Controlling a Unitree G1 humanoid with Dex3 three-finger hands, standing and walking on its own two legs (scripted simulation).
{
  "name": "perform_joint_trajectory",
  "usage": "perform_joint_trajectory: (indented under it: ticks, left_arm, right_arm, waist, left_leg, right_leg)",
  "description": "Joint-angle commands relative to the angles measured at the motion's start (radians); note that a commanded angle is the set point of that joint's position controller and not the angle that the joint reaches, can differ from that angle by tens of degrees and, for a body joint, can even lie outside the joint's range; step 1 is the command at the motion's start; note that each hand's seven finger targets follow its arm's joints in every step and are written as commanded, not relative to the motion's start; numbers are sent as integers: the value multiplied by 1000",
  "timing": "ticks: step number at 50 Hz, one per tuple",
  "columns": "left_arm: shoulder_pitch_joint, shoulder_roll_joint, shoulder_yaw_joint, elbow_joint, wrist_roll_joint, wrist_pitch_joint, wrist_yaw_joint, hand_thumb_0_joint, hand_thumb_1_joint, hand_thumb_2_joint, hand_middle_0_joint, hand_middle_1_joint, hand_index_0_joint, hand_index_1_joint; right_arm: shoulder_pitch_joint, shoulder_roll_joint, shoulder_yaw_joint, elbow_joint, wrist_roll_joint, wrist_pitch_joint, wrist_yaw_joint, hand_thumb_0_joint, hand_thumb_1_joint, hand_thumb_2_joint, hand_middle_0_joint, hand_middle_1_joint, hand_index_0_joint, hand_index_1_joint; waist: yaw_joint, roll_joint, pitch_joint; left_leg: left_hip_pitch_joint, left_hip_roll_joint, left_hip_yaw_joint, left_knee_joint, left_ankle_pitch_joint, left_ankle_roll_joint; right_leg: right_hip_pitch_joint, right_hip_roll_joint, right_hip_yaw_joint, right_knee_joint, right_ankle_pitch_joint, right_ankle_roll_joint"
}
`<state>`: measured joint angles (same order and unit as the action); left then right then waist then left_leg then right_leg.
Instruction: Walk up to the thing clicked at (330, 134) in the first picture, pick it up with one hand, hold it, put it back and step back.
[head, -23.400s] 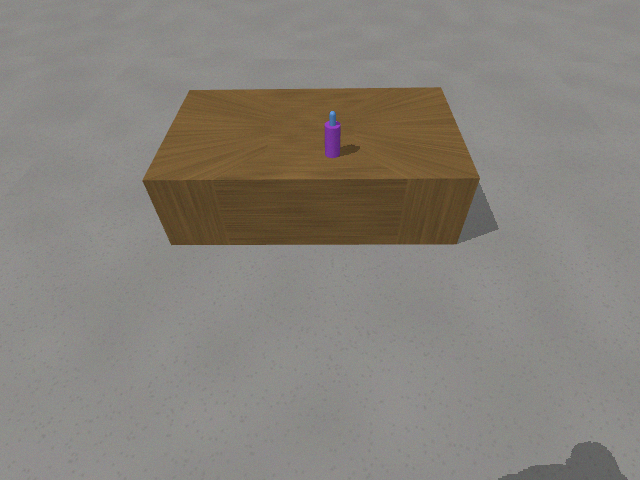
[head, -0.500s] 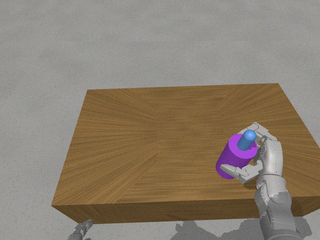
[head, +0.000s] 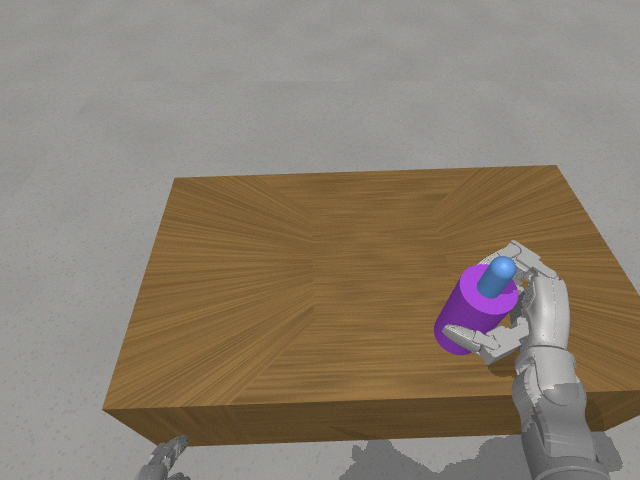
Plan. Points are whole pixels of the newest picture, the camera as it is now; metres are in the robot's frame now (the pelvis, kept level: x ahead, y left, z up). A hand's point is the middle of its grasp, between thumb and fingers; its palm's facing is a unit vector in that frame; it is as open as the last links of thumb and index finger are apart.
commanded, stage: crouch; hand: right
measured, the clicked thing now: (477, 303) +0.32 -0.15 +0.08
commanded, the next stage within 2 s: lower in 1.30 s
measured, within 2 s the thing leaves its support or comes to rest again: neither
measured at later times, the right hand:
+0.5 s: hand (466, 300) +0.40 -0.19 -0.05, palm faces +0.19 +0.98 -0.02, open 9.9 cm
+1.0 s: hand (458, 303) +0.44 -0.21 -0.14, palm faces +0.20 +0.98 -0.01, open 9.8 cm
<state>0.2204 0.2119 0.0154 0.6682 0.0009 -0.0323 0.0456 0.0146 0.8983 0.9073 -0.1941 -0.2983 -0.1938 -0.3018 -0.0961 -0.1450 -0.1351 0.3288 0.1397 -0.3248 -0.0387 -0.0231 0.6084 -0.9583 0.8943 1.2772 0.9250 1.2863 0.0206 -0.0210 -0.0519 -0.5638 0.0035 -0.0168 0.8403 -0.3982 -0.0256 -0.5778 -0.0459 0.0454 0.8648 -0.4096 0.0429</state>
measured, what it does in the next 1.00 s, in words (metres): lowers itself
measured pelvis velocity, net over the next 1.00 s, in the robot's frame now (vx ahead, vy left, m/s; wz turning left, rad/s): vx -0.04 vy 0.00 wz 0.03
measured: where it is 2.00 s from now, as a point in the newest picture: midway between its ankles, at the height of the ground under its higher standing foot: outside the picture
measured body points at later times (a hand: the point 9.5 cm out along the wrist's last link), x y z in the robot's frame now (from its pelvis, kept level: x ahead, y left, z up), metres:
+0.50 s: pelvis -0.02 +0.00 -0.07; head +0.10 -0.02 +0.36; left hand +0.09 +0.26 -0.19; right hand +0.38 -0.24 -0.05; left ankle +0.02 +0.14 -0.70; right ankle +0.02 -0.14 -0.70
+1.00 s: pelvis -0.04 +0.00 -0.16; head +0.13 -0.03 +0.26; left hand +0.04 +0.26 -0.28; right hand +0.43 -0.26 -0.14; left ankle +0.02 +0.14 -0.70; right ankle +0.02 -0.14 -0.70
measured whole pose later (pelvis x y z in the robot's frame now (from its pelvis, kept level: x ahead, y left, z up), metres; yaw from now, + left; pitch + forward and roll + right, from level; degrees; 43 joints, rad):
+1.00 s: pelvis -0.04 +0.00 -0.16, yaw +2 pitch +31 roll +3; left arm 0.20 0.24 0.01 0.67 0.07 0.02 -0.04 0.01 0.90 0.91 -0.19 -0.30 -0.19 -0.30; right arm -0.72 -0.38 -0.45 0.99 0.07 -0.57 0.07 -0.01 0.54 -0.93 0.88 1.22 0.90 1.22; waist 0.13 -0.01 -0.18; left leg -1.52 -0.01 -0.01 1.57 -0.59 -0.04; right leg -1.54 -0.03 0.09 1.61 -0.61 0.05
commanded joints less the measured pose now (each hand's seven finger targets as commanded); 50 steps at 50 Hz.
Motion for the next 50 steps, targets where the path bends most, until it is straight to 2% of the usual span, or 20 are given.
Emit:
perform_joint_trajectory:
  ticks: [1, 4, 7, 11, 13, 15, 17, 20, 21, 23, 24, 27, 29, 32, 36, 37, 39, 45, 47, 50]
  left_arm:
    - [-28, 121, 40, -123, 4, -46, 16, 0, 885, 928, -185, -300, -180, -306]
    - [-31, 116, 37, -123, 8, -46, 13, 0, 884, 923, -186, -298, -181, -304]
    - [-25, 127, 50, -112, 13, -48, 9, 0, 896, 918, -186, -300, -185, -302]
    - [-10, 137, 62, -98, 26, -48, 3, 0, 901, 911, -189, -303, -191, -302]
    - [-8, 142, 65, -92, 31, -53, -6, 0, 896, 915, -191, -304, -191, -304]
    - [9, 132, 58, -88, 35, -49, -13, 0, 890, 915, -192, -303, -192, -304]
    - [18, 156, 71, -84, 41, -49, -20, 0, 896, 910, -192, -305, -195, -303]
    - [54, 165, 69, -81, 50, -46, -26, 0, 905, 905, -189, -302, -193, -297]
    - [58, 168, 65, -80, 53, -42, -29, 0, 898, 908, -190, -304, -193, -301]
    - [80, 185, 73, -76, 56, -35, -35, 0, 898, 911, -188, -303, -190, -301]
    - [83, 175, 60, -81, 56, -29, -36, 0, 896, 916, -186, -301, -186, -301]
    - [76, 187, 60, -88, 54, -15, -46, 0, 893, 914, -190, -300, -188, -302]
    - [82, 196, 62, -85, 54, -7, -50, 0, 893, 914, -192, -302, -191, -304]
    - [88, 201, 63, -84, 54, 6, -58, 0, 897, 915, -195, -303, -193, -304]
    - [107, 199, 62, -73, 57, 15, -66, 0, 901, 915, -195, -304, -195, -304]
    - [106, 195, 59, -74, 59, 18, -66, 0, 899, 916, -194, -302, -193, -303]
    - [110, 195, 57, -65, 61, 21, -66, 0, 897, 915, -195, -303, -194, -304]
    - [109, 205, 54, -63, 66, 30, -68, 0, 893, 915, -196, -303, -194, -305]
    - [110, 214, 57, -62, 67, 30, -67, 0, 895, 912, -198, -303, -196, -305]
    - [106, 208, 50, -73, 68, 35, -68, 0, 891, 914, -198, -302, -195, -305]
  right_arm:
    - [-212, -90, -35, -174, 15, -65, 7, 0, -155, -1255, 1318, 1420, 1347, 1420]
    - [-303, -128, -56, -208, 12, -80, 12, 0, -122, -1229, 1284, 1389, 1314, 1389]
    - [-272, -101, -58, -102, 12, -98, 14, 0, -131, -1237, 1282, 1392, 1314, 1392]
    - [-413, -132, -82, -46, -1, -156, 17, 0, -127, -1254, 1289, 1408, 1323, 1408]
    - [-424, -114, -84, 52, -2, -185, 19, 0, -112, -1252, 1283, 1405, 1318, 1405]
    - [-516, -162, -120, 75, -13, -232, 17, 0, -77, -1257, 1264, 1403, 1305, 1403]
    - [-537, -152, -110, 176, -19, -260, 27, 0, -78, -1278, 1281, 1425, 1323, 1425]
    - [-666, -244, -175, 194, -26, -314, 39, 0, -47, -1303, 1282, 1448, 1331, 1448]
    - [-657, -267, -189, 230, -27, -322, 48, 0, -65, -1296, 1287, 1443, 1333, 1443]
    - [-706, -274, -204, 259, -23, -335, 66, 0, -92, -1303, 1293, 1447, 1338, 1447]
    - [-715, -312, -239, 268, -23, -339, 67, 0, -109, -1300, 1298, 1445, 1342, 1445]
    - [-750, -306, -247, 320, -18, -337, 88, 0, -110, -1243, 1253, 1382, 1290, 1382]
    - [-762, -289, -235, 359, -18, -332, 99, 0, -115, -1239, 1245, 1373, 1281, 1373]
    - [-758, -335, -267, 380, -21, -326, 106, 0, -121, -1217, 1233, 1351, 1267, 1351]
    - [-849, -394, -318, 338, -23, -335, 103, 0, -128, -1221, 1242, 1356, 1274, 1356]
    - [-847, -380, -302, 359, -26, -335, 106, 0, -115, -1213, 1238, 1350, 1270, 1350]
    - [-877, -415, -331, 369, -34, -336, 103, 0, -156, -1233, 1254, 1366, 1286, 1366]
    - [-973, -445, -335, 417, -52, -324, 111, 0, -173, -1251, 1270, 1383, 1301, 1383]
    - [-987, -432, -324, 460, -57, -311, 117, 0, -162, -1261, 1272, 1393, 1305, 1393]
    - [-997, -468, -344, 466, -60, -299, 115, 0, -124, -1244, 1258, 1380, 1291, 1380]
  waist:
    - [7, 52, -230]
    - [8, 34, -236]
    - [16, 57, -219]
    - [32, 15, -245]
    - [37, 34, -232]
    - [36, 19, -308]
    - [55, 18, -313]
    - [52, -7, -499]
    - [37, -45, -520]
    - [53, -30, -586]
    - [37, -46, -613]
    - [46, -38, -613]
    - [63, -61, -623]
    - [53, -50, -628]
    - [66, -47, -698]
    - [73, -58, -692]
    - [80, -40, -697]
    - [96, -100, -692]
    - [116, -110, -681]
    - [101, -108, -691]
  left_leg:
    - [128, -15, 38, -128, 243, 17]
    - [100, -9, 25, -120, 227, 17]
    - [59, -11, 25, -97, 184, 19]
    - [-42, -11, 25, -26, 165, 26]
    - [-109, -13, 29, 21, 115, 27]
    - [-162, -11, 20, 70, 109, 28]
    - [-241, -14, 23, 124, 75, 29]
    - [-289, -15, 23, 219, 151, 31]
    - [-299, -13, 18, 247, 173, 33]
    - [-344, -21, 26, 293, 201, 34]
    - [-347, -20, 24, 304, 215, 35]
    - [-393, -22, 34, 337, 153, 42]
    - [-453, -22, 43, 369, 150, 47]
    - [-457, -26, 39, 397, 143, 47]
    - [-485, -28, 36, 446, 172, 46]
    - [-493, -27, 33, 455, 180, 45]
    - [-506, -30, 32, 474, 170, 42]
    - [-617, -29, 40, 523, 51, 53]
    - [-670, -31, 50, 540, 27, 56]
    - [-670, -28, 46, 559, 16, 56]
  right_leg:
    - [98, 30, -47, -112, 204, -51]
    - [75, 29, -48, -97, 185, -54]
    - [30, 29, -43, -79, 145, -54]
    - [-13, 26, -35, -28, 131, -52]
    - [-84, 25, -26, 3, 82, -52]
    - [-106, 25, -22, 58, 81, -50]
    - [-173, 26, -20, 107, 44, -49]
    - [-189, 26, -19, 212, 139, -47]
    - [-217, 31, -27, 243, 171, -45]
    - [-243, 29, -17, 297, 213, -48]
    - [-252, 28, -21, 316, 238, -48]
    - [-329, 30, -10, 330, 166, -48]
    - [-327, 25, -2, 360, 183, -46]
    - [-402, 28, -7, 398, 153, -51]
    - [-446, 25, -6, 468, 177, -59]
    - [-455, 25, -11, 483, 180, -59]
    - [-509, 25, -11, 512, 150, -63]
    - [-568, 28, -2, 535, 30, -58]
    - [-565, 26, 8, 544, 12, -55]
    - [-620, 26, 3, 566, -8, -57]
